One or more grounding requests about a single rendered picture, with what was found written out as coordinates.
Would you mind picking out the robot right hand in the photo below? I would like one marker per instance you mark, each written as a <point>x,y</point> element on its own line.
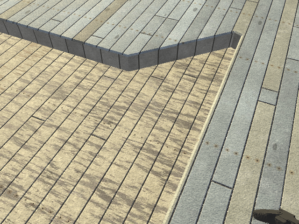
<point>272,216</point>

